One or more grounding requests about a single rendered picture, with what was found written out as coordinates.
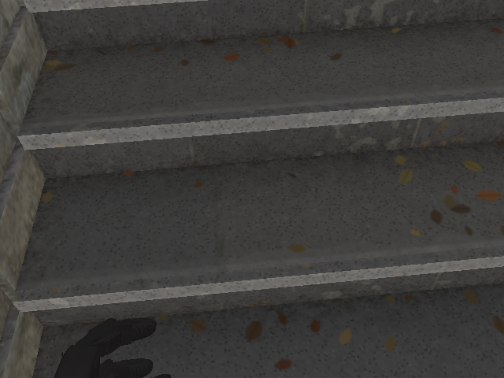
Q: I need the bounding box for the robot left hand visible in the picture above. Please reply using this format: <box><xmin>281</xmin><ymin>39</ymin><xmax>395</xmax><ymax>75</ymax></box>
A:
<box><xmin>54</xmin><ymin>318</ymin><xmax>171</xmax><ymax>378</ymax></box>

